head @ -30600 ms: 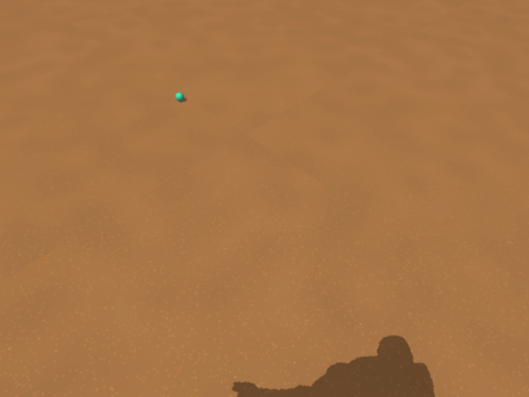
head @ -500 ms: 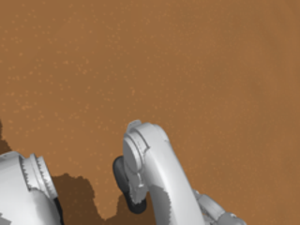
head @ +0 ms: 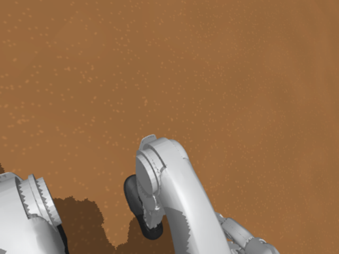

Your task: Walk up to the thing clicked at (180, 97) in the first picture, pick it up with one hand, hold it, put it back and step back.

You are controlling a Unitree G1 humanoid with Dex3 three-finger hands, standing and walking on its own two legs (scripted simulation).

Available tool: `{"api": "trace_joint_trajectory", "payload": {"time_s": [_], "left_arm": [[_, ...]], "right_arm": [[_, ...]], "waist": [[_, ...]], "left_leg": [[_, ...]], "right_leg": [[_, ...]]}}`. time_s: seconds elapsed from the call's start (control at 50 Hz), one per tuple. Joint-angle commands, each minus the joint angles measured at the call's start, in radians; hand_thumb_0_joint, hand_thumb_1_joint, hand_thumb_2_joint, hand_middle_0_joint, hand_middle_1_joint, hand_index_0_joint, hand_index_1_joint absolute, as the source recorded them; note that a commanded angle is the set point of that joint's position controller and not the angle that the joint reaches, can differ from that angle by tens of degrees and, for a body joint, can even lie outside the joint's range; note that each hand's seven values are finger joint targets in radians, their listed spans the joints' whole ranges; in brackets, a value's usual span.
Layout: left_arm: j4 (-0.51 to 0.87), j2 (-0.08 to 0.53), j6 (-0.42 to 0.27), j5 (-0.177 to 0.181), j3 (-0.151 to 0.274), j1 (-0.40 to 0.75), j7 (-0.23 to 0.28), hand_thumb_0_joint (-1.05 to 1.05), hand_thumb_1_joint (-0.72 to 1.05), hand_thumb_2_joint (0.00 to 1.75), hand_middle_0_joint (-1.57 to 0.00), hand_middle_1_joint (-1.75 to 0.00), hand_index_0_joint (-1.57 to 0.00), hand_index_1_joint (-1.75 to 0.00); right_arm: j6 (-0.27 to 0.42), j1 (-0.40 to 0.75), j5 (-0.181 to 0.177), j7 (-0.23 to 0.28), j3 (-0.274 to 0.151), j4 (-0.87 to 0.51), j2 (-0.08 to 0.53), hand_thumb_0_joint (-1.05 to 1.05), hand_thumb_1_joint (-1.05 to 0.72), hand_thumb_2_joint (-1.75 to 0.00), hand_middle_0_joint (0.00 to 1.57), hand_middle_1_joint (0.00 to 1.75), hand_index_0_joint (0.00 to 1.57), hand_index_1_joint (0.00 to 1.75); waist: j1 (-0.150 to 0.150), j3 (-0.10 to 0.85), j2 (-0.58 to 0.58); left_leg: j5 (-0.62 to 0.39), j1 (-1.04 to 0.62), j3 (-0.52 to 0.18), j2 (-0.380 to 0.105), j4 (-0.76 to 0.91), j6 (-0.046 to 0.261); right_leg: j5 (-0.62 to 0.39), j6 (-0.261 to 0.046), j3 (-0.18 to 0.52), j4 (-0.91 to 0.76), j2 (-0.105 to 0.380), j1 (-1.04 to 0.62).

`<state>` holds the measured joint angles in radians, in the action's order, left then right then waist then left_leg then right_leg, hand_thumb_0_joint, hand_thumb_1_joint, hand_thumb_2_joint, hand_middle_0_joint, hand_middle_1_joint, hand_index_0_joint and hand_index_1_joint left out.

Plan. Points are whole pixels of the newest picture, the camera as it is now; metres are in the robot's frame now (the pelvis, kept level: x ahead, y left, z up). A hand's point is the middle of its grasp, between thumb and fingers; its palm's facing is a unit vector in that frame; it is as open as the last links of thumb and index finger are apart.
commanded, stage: open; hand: left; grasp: from above
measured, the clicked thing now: out of the picture +0.43 +0.34 -0.27
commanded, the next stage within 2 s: withdraw in 0.56 s
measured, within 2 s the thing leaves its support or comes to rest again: neither
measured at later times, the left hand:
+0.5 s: hand out of the picture +0.41 +0.33 -0.25, palm faces -0.43 -0.18 -0.88, open 13.5 cm
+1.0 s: hand out of the picture +0.44 +0.35 -0.18, palm faces -0.28 -0.12 -0.95, open 13.9 cm
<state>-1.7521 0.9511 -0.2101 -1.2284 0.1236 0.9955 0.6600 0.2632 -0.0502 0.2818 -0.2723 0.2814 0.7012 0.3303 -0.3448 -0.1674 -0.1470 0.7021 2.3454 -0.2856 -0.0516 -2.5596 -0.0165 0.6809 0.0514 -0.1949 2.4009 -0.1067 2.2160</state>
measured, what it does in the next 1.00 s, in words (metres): stands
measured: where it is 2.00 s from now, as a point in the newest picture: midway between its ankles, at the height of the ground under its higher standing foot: (107, 238)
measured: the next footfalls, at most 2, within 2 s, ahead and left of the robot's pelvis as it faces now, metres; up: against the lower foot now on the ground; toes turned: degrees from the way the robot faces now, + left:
none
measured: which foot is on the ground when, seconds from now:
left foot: down 0.00-1.00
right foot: down 0.00-1.00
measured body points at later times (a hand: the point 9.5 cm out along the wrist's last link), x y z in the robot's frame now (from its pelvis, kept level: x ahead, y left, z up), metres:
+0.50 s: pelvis +0.00 +0.00 +0.00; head +0.26 +0.13 +0.34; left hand +0.43 +0.33 -0.20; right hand +0.08 -0.25 -0.06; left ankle +0.07 +0.13 -0.27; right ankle +0.11 -0.11 -0.27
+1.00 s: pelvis +0.01 +0.00 +0.01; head +0.24 +0.12 +0.38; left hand +0.45 +0.35 -0.12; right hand +0.10 -0.25 -0.07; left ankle +0.07 +0.13 -0.27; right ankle +0.11 -0.11 -0.27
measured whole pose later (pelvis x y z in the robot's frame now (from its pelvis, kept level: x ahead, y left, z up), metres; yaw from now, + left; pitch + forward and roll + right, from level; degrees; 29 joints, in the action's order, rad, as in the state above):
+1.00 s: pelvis +0.01 +0.00 +0.01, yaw +1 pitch +30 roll -13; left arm -1.40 0.81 -0.11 -1.19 0.11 0.89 0.55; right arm 0.20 -0.12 0.20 -0.30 0.18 0.73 0.31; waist -0.27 -0.02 -0.06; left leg 0.70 2.36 -0.25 -0.05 -2.51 -0.02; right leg 0.70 0.04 -0.17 2.37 -0.09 2.24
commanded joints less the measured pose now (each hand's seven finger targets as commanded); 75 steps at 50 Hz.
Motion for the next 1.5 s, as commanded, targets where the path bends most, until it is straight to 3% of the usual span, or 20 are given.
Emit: {"api": "trace_joint_trajectory", "payload": {"time_s": [0.0, 0.06, 0.1, 0.14, 0.16, 0.42, 0.58, 0.66, 0.68, 0.7, 0.72, 0.8, 0.84, 0.86, 0.92, 1.06, 1.22, 1.32, 1.42, 1.48], "left_arm": [[0.094, 0.201, -0.004, 0.011, -0.015, 0.219, 0.025, 0.00, -0.22, 0.72, -0.31, -0.79, -0.33, -0.77], [0.112, 0.191, -0.008, 0.012, -0.024, 0.240, 0.026, 0.00, -0.28, 0.77, -0.26, -0.83, -0.28, -0.82], [0.105, 0.231, -0.010, 0.004, 0.013, 0.209, 0.037, 0.00, -0.31, 0.79, -0.23, -0.87, -0.24, -0.85], [0.097, 0.168, -0.009, -0.008, -0.046, 0.242, 0.028, 0.00, -0.34, 0.82, -0.20, -0.90, -0.22, -0.88], [0.109, 0.211, -0.011, 0.002, -0.007, 0.243, 0.037, 0.00, -0.37, 0.85, -0.18, -0.91, -0.19, -0.90], [0.123, 0.213, 0.000, 0.010, -0.007, 0.224, 0.040, 0.00, -0.46, 0.94, -0.08, -1.03, -0.10, -1.01], [0.104, 0.210, 0.002, 0.012, -0.022, 0.236, 0.026, 0.00, -0.47, 0.95, -0.07, -1.04, -0.09, -1.02], [0.132, 0.237, -0.002, 0.010, 0.011, 0.219, 0.030, 0.00, -0.48, 0.95, -0.07, -1.01, -0.09, -0.98], [0.144, 0.184, -0.001, 0.010, -0.039, 0.244, 0.022, 0.00, -0.48, 0.95, -0.07, -1.00, -0.09, -0.98], [0.136, 0.207, 0.001, 0.014, -0.031, 0.252, 0.023, 0.00, -0.49, 0.96, -0.07, -1.00, -0.08, -0.98], [0.188, 0.248, -0.001, 0.018, 0.005, 0.259, 0.025, 0.00, -0.48, 0.95, -0.07, -1.00, -0.08, -0.98], [0.417, 0.256, 0.013, 0.012, 0.024, 0.265, 0.009, 0.00, -0.50, 0.96, -0.07, -1.00, -0.08, -0.98], [0.427, 0.210, 0.043, 0.031, 0.046, 0.161, -0.004, 0.00, -0.50, 0.96, -0.06, -0.99, -0.07, -0.98], [0.426, 0.168, 0.059, 0.037, 0.031, 0.165, -0.016, 0.00, -0.50, 0.96, -0.06, -0.98, -0.08, -0.97], [0.523, 0.125, 0.112, 0.053, 0.021, 0.165, -0.070, 0.00, -0.50, 0.97, -0.06, -0.98, -0.07, -0.97], [0.644, -0.080, 0.179, 0.131, -0.119, 0.163, -0.299, 0.00, -0.53, 1.00, -0.07, -1.00, -0.07, -1.00], [0.602, -0.104, 0.124, 0.137, -0.156, 0.176, -0.448, 0.00, -0.50, 1.01, -0.07, -1.00, -0.07, -1.01], [0.516, -0.049, 0.058, 0.097, -0.137, 0.223, -0.422, 0.00, -0.50, 1.00, -0.08, -1.01, -0.08, -1.01], [0.397, -0.002, -0.002, 0.027, -0.128, 0.325, -0.337, 0.00, -0.49, 0.99, -0.07, -1.00, -0.08, -1.00], [0.378, 0.082, -0.028, -0.001, -0.092, 0.394, -0.280, 0.00, -0.49, 0.99, -0.07, -1.01, -0.08, -1.00]], "right_arm": [[-0.004, -0.177, -0.008, 0.014, -0.086, 0.003, 0.313, 0.00, -0.89, -0.90, 0.20, 0.30, 0.20, 0.30], [0.000, -0.179, -0.015, 0.014, -0.084, -0.008, 0.322, 0.00, -0.89, -0.90, 0.20, 0.30, 0.20, 0.30], [-0.007, -0.178, -0.016, 0.018, -0.086, 0.001, 0.326, 0.00, -0.89, -0.90, 0.20, 0.30, 0.20, 0.30], [-0.004, -0.172, -0.012, 0.012, -0.082, -0.010, 0.314, 0.00, -0.89, -0.90, 0.20, 0.30, 0.20, 0.30], [-0.004, -0.182, -0.008, 0.014, -0.083, 0.001, 0.327, 0.00, -0.89, -0.90, 0.20, 0.30, 0.20, 0.30], [0.005, -0.181, -0.014, 0.017, -0.080, -0.013, 0.326, 0.00, -0.89, -0.90, 0.20, 0.30, 0.20, 0.30], [0.006, -0.178, -0.016, 0.016, -0.082, -0.016, 0.328, 0.00, -0.89, -0.90, 0.20, 0.30, 0.20, 0.30], [0.007, -0.199, -0.016, 0.014, -0.085, -0.004, 0.330, 0.00, -0.89, -0.89, 0.20, 0.30, 0.20, 0.30], [0.007, -0.173, -0.016, 0.011, -0.080, -0.020, 0.318, 0.00, -0.89, -0.90, 0.20, 0.30, 0.20, 0.30], [0.007, -0.178, -0.013, 0.012, -0.083, -0.014, 0.325, 0.00, -0.90, -0.90, 0.20, 0.30, 0.20, 0.30], [0.006, -0.201, -0.019, 0.012, -0.092, -0.011, 0.337, 0.00, -0.90, -0.90, 0.20, 0.30, 0.20, 0.30], [-0.001, -0.200, -0.031, 0.005, -0.110, -0.002, 0.298, 0.00, -0.90, -0.90, 0.20, 0.30, 0.20, 0.30], [-0.013, -0.189, -0.048, -0.004, -0.141, 0.000, 0.293, 0.00, -0.90, -0.90, 0.20, 0.30, 0.20, 0.30], [-0.019, -0.203, -0.056, -0.010, -0.157, 0.004, 0.287, 0.00, -0.89, -0.90, 0.20, 0.30, 0.20, 0.30], [-0.059, -0.217, -0.094, -0.014, -0.205, 0.008, 0.272, 0.00, -0.89, -0.90, 0.20, 0.30, 0.20, 0.30], [-0.153, -0.272, -0.172, 0.009, -0.286, -0.001, 0.233, 0.00, -0.90, -0.90, 0.20, 0.30, 0.20, 0.30], [-0.226, -0.278, -0.202, 0.110, -0.285, -0.043, 0.186, 0.00, -0.89, -0.90, 0.20, 0.30, 0.20, 0.30], [-0.234, -0.258, -0.186, 0.157, -0.248, -0.049, 0.164, 0.00, -0.89, -0.90, 0.20, 0.30, 0.20, 0.30], [-0.227, -0.253, -0.161, 0.180, -0.220, -0.036, 0.177, 0.00, -0.89, -0.89, 0.20, 0.30, 0.20, 0.30], [-0.222, -0.252, -0.141, 0.187, -0.206, -0.032, 0.190, 0.00, -0.88, -0.89, 0.20, 0.30, 0.20, 0.30]], "waist": [[-0.038, 0.632, 0.501], [-0.046, 0.630, 0.512], [-0.027, 0.638, 0.513], [-0.056, 0.604, 0.511], [-0.051, 0.633, 0.495], [-0.033, 0.654, 0.512], [-0.058, 0.601, 0.490], [-0.039, 0.659, 0.531], [-0.047, 0.645, 0.530], [-0.056, 0.636, 0.512], [-0.042, 0.677, 0.532], [0.030, 0.833, 0.676], [0.071, 0.884, 0.705], [0.054, 0.874, 0.696], [0.098, 0.905, 0.685], [0.097, 0.875, 0.472], [0.104, 0.756, 0.238], [0.107, 0.730, 0.250], [0.074, 0.710, 0.325], [0.075, 0.759, 0.374]], "left_leg": [[-0.174, -0.458, 0.114, -0.024, 0.253, 0.022], [-0.181, -0.477, 0.107, -0.023, 0.256, 0.019], [-0.180, -0.477, 0.102, -0.026, 0.265, 0.016], [-0.173, -0.462, 0.109, -0.027, 0.254, 0.017], [-0.183, -0.474, 0.103, -0.027, 0.253, 0.019], [-0.193, -0.477, 0.114, -0.026, 0.256, 0.019], [-0.156, -0.464, 0.110, -0.027, 0.256, 0.019], [-0.216, -0.506, 0.107, -0.026, 0.263, 0.012], [-0.208, -0.498, 0.110, -0.028, 0.261, 0.014], [-0.189, -0.486, 0.113, -0.028, 0.254, 0.019], [-0.204, -0.509, 0.112, -0.025, 0.262, 0.017], [-0.287, -0.606, 0.132, -0.023, 0.273, 0.003], [-0.339, -0.637, 0.138, -0.022, 0.288, -0.004], [-0.340, -0.626, 0.140, -0.020, 0.288, -0.003], [-0.310, -0.583, 0.165, -0.006, 0.322, 0.007], [-0.157, -0.540, 0.175, 0.014, 0.424, 0.033], [-0.119, -0.429, 0.217, 0.039, 0.454, 0.052], [-0.110, -0.421, 0.230, 0.040, 0.453, 0.050], [-0.059, -0.441, 0.219, 0.041, 0.439, 0.041], [-0.065, -0.462, 0.213, 0.038, 0.413, 0.036]], "right_leg": [[-0.248, -0.069, -0.089, -0.214, -0.033, -0.348], [-0.251, -0.070, -0.098, -0.205, -0.028, -0.328], [-0.250, -0.071, -0.103, -0.205, -0.031, -0.325], [-0.250, -0.070, -0.095, -0.202, -0.033, -0.319], [-0.262, -0.067, -0.102, -0.209, -0.034, -0.329], [-0.266, -0.066, -0.091, -0.226, -0.034, -0.361], [-0.239, -0.067, -0.094, -0.219, -0.029, -0.335], [-0.281, -0.069, -0.098, -0.208, -0.028, -0.359], [-0.280, -0.070, -0.092, -0.211, -0.033, -0.354], [-0.274, -0.065, -0.091, -0.226, -0.034, -0.361], [-0.279, -0.065, -0.094, -0.228, -0.030, -0.368], [-0.336, -0.078, -0.076, -0.207, -0.024, -0.389], [-0.367, -0.084, -0.073, -0.193, -0.027, -0.362], [-0.369, -0.083, -0.073, -0.191, -0.023, -0.341], [-0.343, -0.087, -0.050, -0.223, -0.020, -0.312], [-0.194, -0.090, 0.014, -0.344, -0.006, -0.325], [-0.098, -0.092, 0.079, -0.456, 0.010, -0.396], [-0.081, -0.088, 0.096, -0.446, 0.015, -0.393], [-0.030, -0.099, 0.076, -0.398, 0.015, -0.285], [-0.027, -0.098, 0.077, -0.372, 0.016, -0.287]]}}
